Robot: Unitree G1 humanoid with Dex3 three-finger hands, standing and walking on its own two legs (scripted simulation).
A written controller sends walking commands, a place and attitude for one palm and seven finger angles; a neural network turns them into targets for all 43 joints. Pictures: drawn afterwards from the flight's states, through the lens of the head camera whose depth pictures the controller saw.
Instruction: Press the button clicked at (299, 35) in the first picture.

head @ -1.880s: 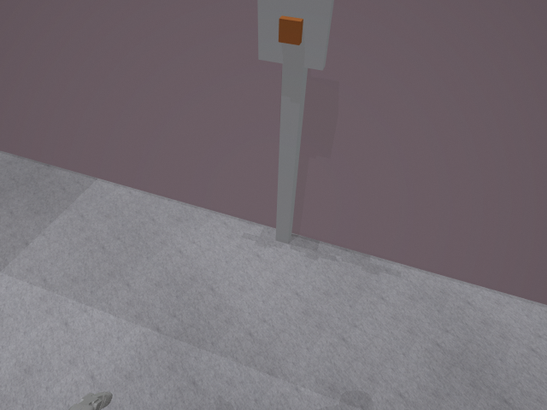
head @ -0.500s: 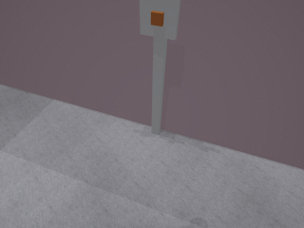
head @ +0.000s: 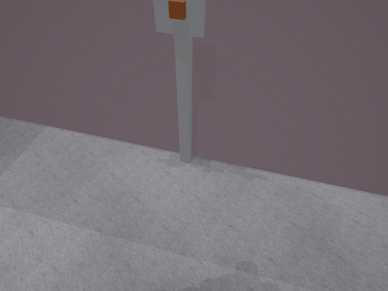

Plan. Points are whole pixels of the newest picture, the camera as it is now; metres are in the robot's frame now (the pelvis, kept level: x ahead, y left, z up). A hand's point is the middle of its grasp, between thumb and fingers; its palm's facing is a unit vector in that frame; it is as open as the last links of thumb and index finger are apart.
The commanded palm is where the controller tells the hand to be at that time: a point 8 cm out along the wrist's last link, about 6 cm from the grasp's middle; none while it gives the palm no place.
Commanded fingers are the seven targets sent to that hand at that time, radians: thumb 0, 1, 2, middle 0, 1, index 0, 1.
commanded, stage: turn to face it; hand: left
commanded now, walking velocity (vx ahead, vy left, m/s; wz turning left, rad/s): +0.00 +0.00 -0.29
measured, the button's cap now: (177, 9) +0.93 +0.12 +0.17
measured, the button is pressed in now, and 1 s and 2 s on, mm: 0 0 0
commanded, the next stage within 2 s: take the last steps up to it in 0.30 s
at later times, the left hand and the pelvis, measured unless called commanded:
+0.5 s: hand out of the picture +0.06 +0.21 -0.17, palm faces -0.13 -0.97 -0.22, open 7.4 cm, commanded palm none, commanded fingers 0.00 0.90 0.90 -0.20 -0.30 -0.20 -0.30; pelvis -0.02 +0.02 +0.00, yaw -9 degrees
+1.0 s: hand out of the picture +0.01 +0.21 -0.19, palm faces -0.06 -0.99 -0.12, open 7.4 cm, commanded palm none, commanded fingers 0.00 0.90 0.90 -0.20 -0.30 -0.20 -0.30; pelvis +0.10 +0.05 -0.02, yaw -8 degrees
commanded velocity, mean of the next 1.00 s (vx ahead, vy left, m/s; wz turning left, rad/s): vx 0.19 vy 0.03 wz -0.09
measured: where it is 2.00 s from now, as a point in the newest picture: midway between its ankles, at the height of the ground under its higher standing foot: (197, 250)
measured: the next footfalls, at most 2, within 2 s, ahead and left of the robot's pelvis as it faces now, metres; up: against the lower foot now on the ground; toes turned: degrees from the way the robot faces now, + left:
right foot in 0.60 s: -0.03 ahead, -0.10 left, +0.00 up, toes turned -15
left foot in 1.00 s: +0.25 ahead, +0.14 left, +0.00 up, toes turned +0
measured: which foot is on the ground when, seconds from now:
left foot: down 0.00-0.62, up 0.64-0.98, down 1.00-1.00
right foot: down 0.00-0.30, up 0.32-0.58, down 0.60-1.00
